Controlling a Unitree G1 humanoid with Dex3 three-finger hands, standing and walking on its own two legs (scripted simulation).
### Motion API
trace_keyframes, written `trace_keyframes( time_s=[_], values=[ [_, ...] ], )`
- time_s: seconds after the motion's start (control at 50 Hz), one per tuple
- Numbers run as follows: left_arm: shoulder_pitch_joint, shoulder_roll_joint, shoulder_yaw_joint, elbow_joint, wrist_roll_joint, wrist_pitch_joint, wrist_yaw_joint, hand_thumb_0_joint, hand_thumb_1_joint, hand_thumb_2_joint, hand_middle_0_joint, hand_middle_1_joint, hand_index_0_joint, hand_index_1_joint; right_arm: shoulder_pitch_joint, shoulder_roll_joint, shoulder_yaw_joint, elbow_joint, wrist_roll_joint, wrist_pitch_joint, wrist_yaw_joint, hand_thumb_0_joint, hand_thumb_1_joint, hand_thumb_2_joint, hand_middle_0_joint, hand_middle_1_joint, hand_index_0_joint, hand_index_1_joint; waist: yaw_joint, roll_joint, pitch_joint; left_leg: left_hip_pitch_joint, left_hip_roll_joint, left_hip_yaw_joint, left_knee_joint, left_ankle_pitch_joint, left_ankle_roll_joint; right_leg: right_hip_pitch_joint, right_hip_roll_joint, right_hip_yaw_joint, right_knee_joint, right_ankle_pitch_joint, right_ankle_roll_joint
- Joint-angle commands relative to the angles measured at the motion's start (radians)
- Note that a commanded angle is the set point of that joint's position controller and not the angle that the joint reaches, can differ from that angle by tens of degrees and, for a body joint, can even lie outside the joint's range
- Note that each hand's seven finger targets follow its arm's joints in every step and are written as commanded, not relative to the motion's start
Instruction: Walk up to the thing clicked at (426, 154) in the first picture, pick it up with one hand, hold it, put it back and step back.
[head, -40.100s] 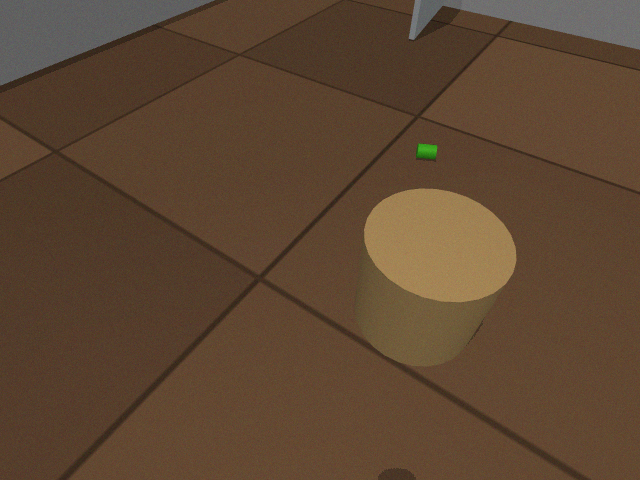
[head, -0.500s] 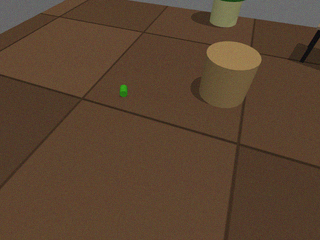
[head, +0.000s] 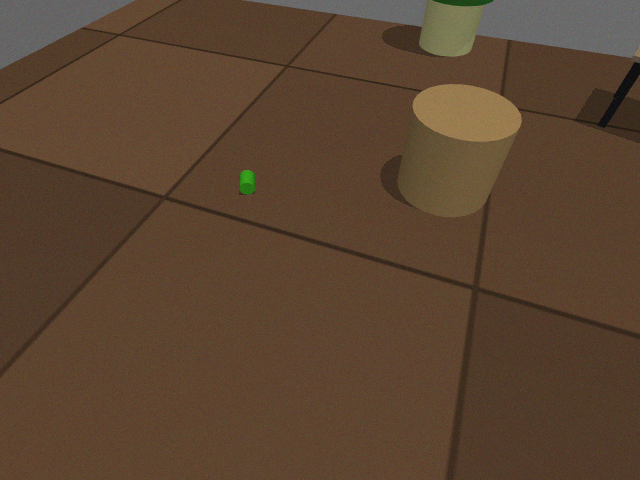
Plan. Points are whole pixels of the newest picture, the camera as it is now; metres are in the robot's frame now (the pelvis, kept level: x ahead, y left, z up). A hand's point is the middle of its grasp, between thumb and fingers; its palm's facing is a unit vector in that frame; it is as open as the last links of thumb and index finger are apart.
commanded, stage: stand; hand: left
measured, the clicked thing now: (247, 182) +1.47 +0.34 -0.75
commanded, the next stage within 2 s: walk up in 0.14 s
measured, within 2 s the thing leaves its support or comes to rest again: neither
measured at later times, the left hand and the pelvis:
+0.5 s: hand out of the picture +0.14 +0.25 -0.14, palm faces -0.01 -0.90 -0.43, open 7.4 cm; pelvis +0.08 -0.05 -0.02, yaw -2 degrees
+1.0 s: hand (174, 340) +0.37 +0.27 -0.17, palm faces -0.07 -0.95 -0.31, open 7.4 cm; pelvis +0.31 +0.00 -0.01, yaw -1 degrees
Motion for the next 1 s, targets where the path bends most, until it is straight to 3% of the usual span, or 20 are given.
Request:
trace_keyframes(
  time_s=[0.0,0.1,0.12,0.16,0.22,0.28,0.32,0.36,0.38,0.4,0.42,0.52,0.64,0.72,0.78,0.8,0.84,0.86,0.92,0.98],
  values=[
    [-0.027,0.218,0.043,-0.056,-0.003,-0.023,0.013,0.000,0.900,0.900,-0.200,-0.300,-0.200,-0.300,-0.028,-0.210,-0.044,-0.058,-0.002,-0.021,-0.013,0.000,-0.900,-0.900,0.200,0.300,0.200,0.300,0.005,-0.009,-0.061,0.004,0.105,-0.079,-0.046,0.097,0.038,0.001,-0.113,0.065,-0.041,0.161,-0.040],
    [-0.032,0.222,0.043,-0.056,-0.006,-0.025,0.013,0.000,0.900,0.900,-0.200,-0.300,-0.200,-0.300,-0.017,-0.207,-0.041,-0.054,-0.003,-0.023,-0.013,0.000,-0.900,-0.900,0.200,0.300,0.200,0.300,0.002,-0.004,-0.062,-0.002,0.106,-0.082,-0.049,0.110,0.038,0.011,-0.117,0.068,-0.038,0.178,-0.039],
    [0.013,0.311,0.107,-0.114,0.014,-0.036,-0.019,0.000,0.900,0.900,-0.200,-0.300,-0.200,-0.300,0.038,-0.304,-0.104,-0.116,-0.020,-0.045,0.009,0.000,-0.900,-0.900,0.200,0.300,0.200,0.300,0.005,0.002,-0.176,0.042,0.088,-0.099,0.037,-0.363,0.110,-0.004,-0.053,0.058,0.055,-0.324,-0.076],
    [-0.051,0.280,0.110,-0.129,0.028,-0.033,-0.041,0.000,0.900,0.900,-0.200,-0.300,-0.200,-0.300,0.072,-0.327,-0.125,-0.104,-0.030,-0.046,0.024,0.000,-0.900,-0.900,0.200,0.300,0.200,0.300,-0.025,0.088,-0.022,0.020,0.160,-0.200,-0.046,-0.631,0.161,-0.285,-0.027,0.015,0.182,-0.458,-0.065],
    [-0.124,0.250,0.110,-0.194,0.024,-0.037,-0.055,0.000,0.900,0.900,-0.200,-0.300,-0.200,-0.300,0.077,-0.361,-0.154,-0.140,-0.033,-0.062,0.023,0.000,-0.900,-0.900,0.200,0.300,0.200,0.300,-0.040,0.135,0.140,0.026,0.411,-0.424,-0.213,-0.477,0.276,-0.501,-0.082,0.011,0.433,-0.296,-0.041],
    [-0.058,0.250,0.106,-0.186,0.014,-0.056,-0.076,0.000,0.900,0.900,-0.200,-0.300,-0.200,-0.300,0.046,-0.312,-0.140,-0.180,-0.037,-0.068,0.031,0.000,-0.900,-0.900,0.200,0.300,0.200,0.300,-0.017,0.124,0.053,0.066,0.273,-0.242,-0.130,-0.335,0.233,-0.385,-0.077,-0.029,0.304,-0.273,-0.037],
    [0.071,0.243,0.122,-0.156,0.013,-0.052,-0.083,0.000,0.900,0.900,-0.200,-0.300,-0.200,-0.300,-0.041,-0.327,-0.149,-0.207,-0.038,-0.059,0.042,0.000,-0.900,-0.900,0.200,0.300,0.200,0.300,0.059,0.195,0.036,-0.088,0.214,-0.123,-0.051,-0.344,0.194,-0.138,-0.057,-0.097,0.200,-0.171,-0.038],
    [0.294,0.299,0.152,-0.065,0.015,-0.068,-0.058,0.000,0.900,0.900,-0.200,-0.300,-0.200,-0.300,-0.053,-0.250,-0.124,-0.233,-0.031,-0.047,0.044,0.000,-0.900,-0.900,0.200,0.300,0.200,0.300,0.154,-0.031,-0.068,-0.331,0.087,0.022,0.324,-0.338,0.132,0.262,0.003,-0.110,0.113,-0.078,-0.032],
    [0.413,0.380,0.183,-0.043,0.026,-0.072,-0.040,0.000,0.900,0.900,-0.200,-0.300,-0.200,-0.300,-0.043,-0.171,-0.097,-0.256,-0.027,-0.047,0.046,0.000,-0.900,-0.900,0.200,0.300,0.200,0.300,0.213,-0.304,-0.064,-0.565,-0.031,0.083,0.658,-0.434,0.084,0.362,-0.151,0.178,-0.017,-0.352,-0.067],
    [0.326,0.426,0.186,-0.106,0.032,-0.079,-0.034,0.000,0.900,0.900,-0.200,-0.300,-0.200,-0.300,-0.012,-0.183,-0.095,-0.270,-0.013,-0.038,0.043,0.000,-0.900,-0.900,0.200,0.300,0.200,0.300,0.163,-0.252,-0.038,-0.643,-0.100,-0.078,0.798,-0.387,0.057,0.235,-0.368,0.585,-0.241,-0.685,-0.144],
    [0.195,0.441,0.179,-0.159,0.022,-0.075,-0.037,0.000,0.900,0.900,-0.200,-0.300,-0.200,-0.300,0.008,-0.266,-0.114,-0.259,-0.014,-0.035,0.040,0.000,-0.900,-0.900,0.200,0.300,0.200,0.300,0.115,-0.135,0.044,-0.590,-0.028,-0.162,0.809,-0.310,0.056,0.092,-0.422,0.631,-0.273,-0.771,-0.204],
    [0.098,0.311,0.136,-0.207,-0.007,-0.098,-0.033,0.000,0.900,0.900,-0.200,-0.300,-0.200,-0.300,0.135,-0.259,-0.107,-0.194,0.003,-0.052,0.055,0.000,-0.900,-0.900,0.200,0.300,0.200,0.300,0.022,-0.102,0.094,-0.488,0.045,-0.175,0.686,-0.080,0.043,0.013,-0.243,0.164,-0.180,-0.225,-0.184],
    [0.108,0.352,0.148,-0.250,-0.002,-0.107,-0.032,0.000,0.900,0.900,-0.200,-0.300,-0.200,-0.300,0.035,-0.259,-0.115,-0.268,-0.017,-0.047,0.081,0.000,-0.900,-0.900,0.200,0.300,0.200,0.300,0.039,-0.105,0.116,-0.472,0.078,-0.112,0.437,-0.014,0.002,-0.019,-0.252,0.040,-0.184,-0.210,-0.226],
    [0.145,0.350,0.145,-0.253,0.000,-0.102,-0.033,0.000,0.900,0.900,-0.200,-0.300,-0.200,-0.300,-0.014,-0.244,-0.119,-0.300,-0.018,-0.055,0.088,0.000,-0.900,-0.900,0.200,0.300,0.200,0.300,0.052,-0.080,0.063,-0.326,0.072,-0.012,0.302,0.088,0.033,-0.003,-0.241,-0.044,-0.077,0.069,-0.186],
    [0.138,0.345,0.135,-0.262,-0.005,-0.093,-0.029,0.000,0.900,0.900,-0.200,-0.300,-0.200,-0.300,0.148,-0.256,-0.140,-0.258,-0.026,-0.061,0.075,0.000,-0.900,-0.900,0.200,0.300,0.200,0.300,-0.037,0.016,-0.023,-0.077,-0.002,0.058,0.219,0.085,0.077,-0.030,-0.198,-0.110,0.221,0.329,-0.157],
    [0.170,0.296,0.118,-0.269,-0.005,-0.086,-0.024,0.000,0.900,0.900,-0.200,-0.300,-0.200,-0.300,0.319,-0.307,-0.161,-0.218,-0.039,-0.068,0.062,0.000,-0.900,-0.900,0.200,0.300,0.200,0.300,-0.111,0.114,-0.120,0.147,-0.002,0.024,0.223,0.004,0.122,-0.141,-0.139,-0.138,0.499,0.311,-0.128],
    [0.266,0.236,0.104,-0.280,-0.030,-0.077,-0.020,0.000,0.900,0.900,-0.200,-0.300,-0.200,-0.300,0.383,-0.427,-0.194,-0.248,-0.022,-0.083,0.042,0.000,-0.900,-0.900,0.200,0.300,0.200,0.300,-0.103,0.338,-0.212,0.351,0.362,-0.729,-0.038,-0.254,0.261,-0.528,0.108,-0.054,0.902,-0.370,-0.076],
    [0.216,0.311,0.107,-0.268,-0.018,-0.072,-0.007,0.000,0.900,0.900,-0.200,-0.300,-0.200,-0.300,0.313,-0.425,-0.200,-0.267,0.006,-0.081,0.041,0.000,-0.900,-0.900,0.200,0.300,0.200,0.300,-0.092,0.242,-0.179,0.260,0.410,-0.761,-0.067,-0.308,0.316,-0.523,0.013,0.041,0.967,-0.370,-0.089],
    [0.214,0.291,0.101,-0.244,-0.034,-0.074,-0.025,0.000,0.900,0.900,-0.200,-0.300,-0.200,-0.300,0.165,-0.318,-0.144,-0.315,0.009,-0.082,0.023,0.000,-0.900,-0.900,0.200,0.300,0.200,0.300,-0.011,0.104,-0.043,-0.022,0.273,-0.306,-0.045,-0.035,0.213,-0.419,-0.063,0.068,0.869,-0.180,-0.073],
    [0.244,0.257,0.101,-0.237,-0.027,-0.058,-0.048,0.000,0.900,0.900,-0.200,-0.300,-0.200,-0.300,0.168,-0.290,-0.129,-0.319,0.011,-0.099,0.026,0.000,-0.900,-0.900,0.200,0.300,0.200,0.300,0.012,0.124,-0.013,-0.096,0.217,-0.154,-0.071,0.088,0.202,-0.366,-0.072,0.004,0.748,-0.103,-0.037]
  ],
)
